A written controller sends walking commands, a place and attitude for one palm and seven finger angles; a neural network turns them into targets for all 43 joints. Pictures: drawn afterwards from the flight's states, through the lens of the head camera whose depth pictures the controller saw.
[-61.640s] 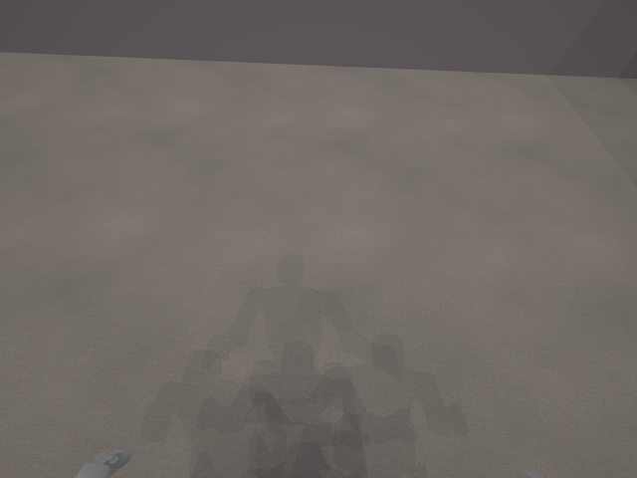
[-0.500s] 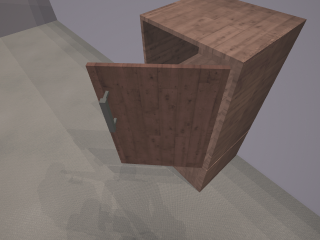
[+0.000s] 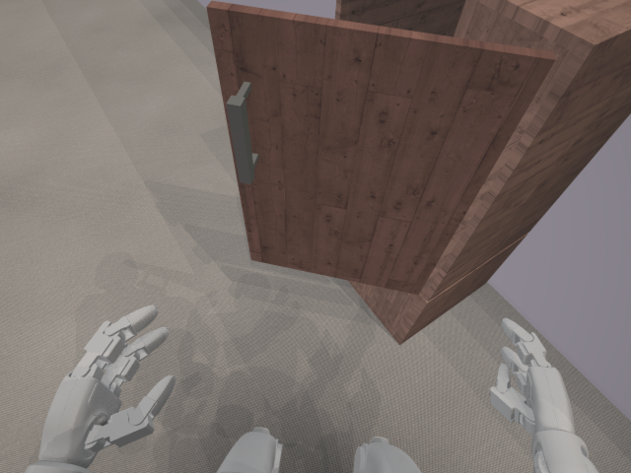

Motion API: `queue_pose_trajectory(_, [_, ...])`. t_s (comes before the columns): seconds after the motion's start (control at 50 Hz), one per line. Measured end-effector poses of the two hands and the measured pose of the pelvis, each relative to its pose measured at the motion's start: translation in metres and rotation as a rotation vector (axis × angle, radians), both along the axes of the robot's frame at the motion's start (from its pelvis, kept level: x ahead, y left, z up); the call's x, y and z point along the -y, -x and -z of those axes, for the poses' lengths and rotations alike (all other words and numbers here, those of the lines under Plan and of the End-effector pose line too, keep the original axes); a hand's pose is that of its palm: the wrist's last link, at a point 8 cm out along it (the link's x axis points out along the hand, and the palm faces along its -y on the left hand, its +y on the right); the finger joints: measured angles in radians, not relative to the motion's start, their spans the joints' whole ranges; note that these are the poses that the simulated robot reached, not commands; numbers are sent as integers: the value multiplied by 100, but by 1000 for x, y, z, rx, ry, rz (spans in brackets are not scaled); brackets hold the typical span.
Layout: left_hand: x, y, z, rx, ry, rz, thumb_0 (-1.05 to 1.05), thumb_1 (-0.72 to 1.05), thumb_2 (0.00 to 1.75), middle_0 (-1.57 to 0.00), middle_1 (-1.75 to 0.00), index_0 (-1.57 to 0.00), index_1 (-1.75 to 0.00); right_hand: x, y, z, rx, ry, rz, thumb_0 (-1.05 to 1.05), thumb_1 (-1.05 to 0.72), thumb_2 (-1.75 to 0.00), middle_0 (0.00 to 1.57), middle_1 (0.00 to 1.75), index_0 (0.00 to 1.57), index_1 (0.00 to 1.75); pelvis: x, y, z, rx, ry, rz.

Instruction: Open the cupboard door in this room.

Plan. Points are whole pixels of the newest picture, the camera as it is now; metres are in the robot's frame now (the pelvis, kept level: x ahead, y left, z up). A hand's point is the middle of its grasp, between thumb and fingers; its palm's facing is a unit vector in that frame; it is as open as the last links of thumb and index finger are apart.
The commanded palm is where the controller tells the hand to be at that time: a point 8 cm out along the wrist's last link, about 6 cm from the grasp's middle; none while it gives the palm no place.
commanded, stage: raise the hand with hooked fingers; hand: left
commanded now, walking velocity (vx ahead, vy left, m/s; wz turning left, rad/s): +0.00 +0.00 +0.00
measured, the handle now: (246, 135) +0.56 +0.18 +0.07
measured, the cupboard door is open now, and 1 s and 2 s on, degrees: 44 44 44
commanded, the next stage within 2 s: move the hooked fingers beside the handle in 1.60 s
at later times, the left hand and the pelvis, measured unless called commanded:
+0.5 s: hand (105, 336) +0.24 +0.26 +0.05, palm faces -0.07 -1.00 -0.07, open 12.1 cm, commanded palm +0.22 +0.32 +0.06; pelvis -0.01 +0.05 +0.01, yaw -1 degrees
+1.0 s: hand (76, 274) +0.29 +0.30 +0.09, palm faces -0.06 -1.00 -0.06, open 13.9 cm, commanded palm +0.27 +0.35 +0.09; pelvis +0.01 +0.04 +0.03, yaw -1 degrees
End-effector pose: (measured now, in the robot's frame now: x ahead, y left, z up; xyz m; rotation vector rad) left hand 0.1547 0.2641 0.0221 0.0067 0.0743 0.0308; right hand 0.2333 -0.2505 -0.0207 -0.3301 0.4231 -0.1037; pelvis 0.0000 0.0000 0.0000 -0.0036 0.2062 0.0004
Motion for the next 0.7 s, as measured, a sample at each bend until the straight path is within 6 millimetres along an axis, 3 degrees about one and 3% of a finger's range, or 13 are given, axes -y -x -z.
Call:
queue_pose_trajectory(0.1, [-9,-28,-29,140,-57,72,2,39,68,-23,-62,-24,-62,-38,23,36,-106,-62,-26,1,-90,-90,20,30,20,30,-10,7,7,-5,33,-13])
queue_pose_trajectory(0.18, [-8,-59,-30,66,-54,199,1,30,64,-24,-68,-25,-68,-60,57,55,-198,-140,24,1,-90,-90,20,30,20,30,-20,12,5,-12,37,-2])
queue_pose_trajectory(0.26, [-19,-69,-26,-57,-6,187,1,21,60,-25,-74,-25,-74,-67,91,55,-261,-174,99,2,-90,-90,21,30,21,30,-30,11,-5,-15,28,17])
queue_pose_trajectory(0.36, [-41,-61,-39,-20,-25,75,1,10,55,-26,-82,-26,-82,-59,113,47,-297,-123,132,2,-90,-90,21,30,21,30,-40,8,-12,-17,27,23])
queue_pose_trajectory(0.44, [-52,-59,-42,34,-62,64,1,0,51,-26,-88,-27,-87,-49,112,43,-300,-58,115,2,-90,-90,21,30,20,30,-46,8,-9,-19,35,13])
queue_pose_trajectory(0.56, [-58,-71,-32,0,-46,131,0,-14,45,-27,-97,-28,-97,-43,93,28,-240,-7,113,2,-90,-90,20,30,20,30,-51,7,-9,-10,45,9])
queue_pose_trajectory(0.7, [-75,-85,-58,63,-52,93,0,-30,38,-28,-107,-29,-107,-55,69,9,-172,-18,78,2,-90,-90,20,30,20,30,-52,-1,-18,6,52,7])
